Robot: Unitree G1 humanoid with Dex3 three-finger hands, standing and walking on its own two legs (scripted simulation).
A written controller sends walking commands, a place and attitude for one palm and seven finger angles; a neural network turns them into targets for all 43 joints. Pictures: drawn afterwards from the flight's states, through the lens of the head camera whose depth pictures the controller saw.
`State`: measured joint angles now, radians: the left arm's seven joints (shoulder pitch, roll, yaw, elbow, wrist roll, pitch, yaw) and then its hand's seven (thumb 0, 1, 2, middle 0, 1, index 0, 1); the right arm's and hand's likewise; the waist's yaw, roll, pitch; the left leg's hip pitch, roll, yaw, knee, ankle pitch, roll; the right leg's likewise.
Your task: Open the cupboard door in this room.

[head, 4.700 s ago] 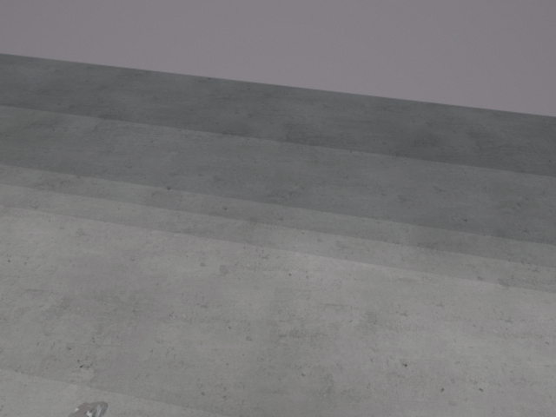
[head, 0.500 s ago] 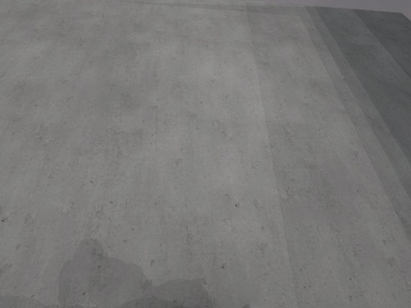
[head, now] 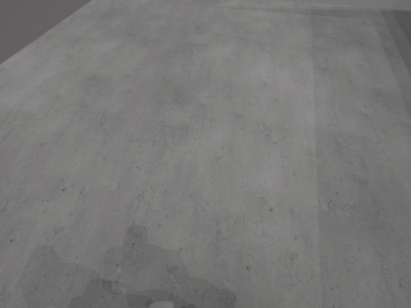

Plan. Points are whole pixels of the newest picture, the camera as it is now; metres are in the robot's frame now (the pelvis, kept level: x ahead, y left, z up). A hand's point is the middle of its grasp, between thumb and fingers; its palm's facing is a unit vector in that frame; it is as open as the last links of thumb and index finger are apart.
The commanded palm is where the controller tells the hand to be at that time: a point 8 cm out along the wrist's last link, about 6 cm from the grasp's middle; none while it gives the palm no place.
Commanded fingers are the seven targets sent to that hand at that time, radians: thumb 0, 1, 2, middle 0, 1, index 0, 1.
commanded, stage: turn or walk to find it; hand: left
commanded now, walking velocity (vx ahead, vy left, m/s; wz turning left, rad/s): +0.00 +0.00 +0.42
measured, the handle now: out of the picture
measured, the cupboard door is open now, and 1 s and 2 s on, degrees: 0 0 0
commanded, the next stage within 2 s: none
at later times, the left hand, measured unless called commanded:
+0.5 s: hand out of the picture +0.03 +0.26 -0.16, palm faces +0.22 -0.94 -0.25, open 7.4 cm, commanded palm none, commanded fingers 0.00 0.90 0.90 -0.20 -0.30 -0.20 -0.30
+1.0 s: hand out of the picture -0.09 +0.23 -0.18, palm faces +0.45 -0.86 -0.23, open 7.4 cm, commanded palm none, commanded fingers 0.00 0.90 0.90 -0.20 -0.30 -0.20 -0.30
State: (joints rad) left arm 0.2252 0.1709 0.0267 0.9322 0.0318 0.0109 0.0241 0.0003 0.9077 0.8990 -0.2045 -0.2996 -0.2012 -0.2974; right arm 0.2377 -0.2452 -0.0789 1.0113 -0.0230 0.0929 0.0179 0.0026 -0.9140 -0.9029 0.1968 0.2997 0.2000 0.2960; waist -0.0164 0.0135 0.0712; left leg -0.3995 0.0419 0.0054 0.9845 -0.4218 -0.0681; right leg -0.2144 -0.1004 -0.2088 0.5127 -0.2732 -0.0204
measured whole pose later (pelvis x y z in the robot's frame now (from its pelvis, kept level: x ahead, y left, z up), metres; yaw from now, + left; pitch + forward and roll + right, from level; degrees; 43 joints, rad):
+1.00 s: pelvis -0.05 +0.03 -0.01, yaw +27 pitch -1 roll +0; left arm 0.24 0.21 0.04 0.95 0.03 0.02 0.02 0.00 0.91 0.90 -0.20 -0.30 -0.20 -0.30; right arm 0.20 -0.23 -0.06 0.99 -0.01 0.07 0.01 0.00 -0.91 -0.90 0.20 0.30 0.20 0.30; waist 0.00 -0.03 0.09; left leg -0.30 0.04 0.06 0.69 -0.38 -0.06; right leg -0.24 -0.15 -0.23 0.60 -0.33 0.03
